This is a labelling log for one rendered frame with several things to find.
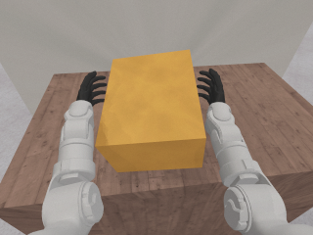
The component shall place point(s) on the robot right upper arm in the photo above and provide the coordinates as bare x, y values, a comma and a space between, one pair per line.
258, 209

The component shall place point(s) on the robot right hand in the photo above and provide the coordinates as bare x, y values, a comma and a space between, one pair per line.
215, 90

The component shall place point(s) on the robot left hand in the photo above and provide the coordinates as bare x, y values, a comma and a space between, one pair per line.
86, 93

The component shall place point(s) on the left robot forearm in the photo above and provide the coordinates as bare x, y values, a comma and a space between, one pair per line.
75, 159

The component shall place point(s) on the right robot forearm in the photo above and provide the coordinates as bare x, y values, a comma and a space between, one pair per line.
236, 164

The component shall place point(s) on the carton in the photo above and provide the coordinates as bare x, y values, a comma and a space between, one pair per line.
151, 117

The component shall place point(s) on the pedestal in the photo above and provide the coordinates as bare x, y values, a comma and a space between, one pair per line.
275, 121

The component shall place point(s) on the robot left upper arm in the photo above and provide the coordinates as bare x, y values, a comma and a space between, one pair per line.
71, 209

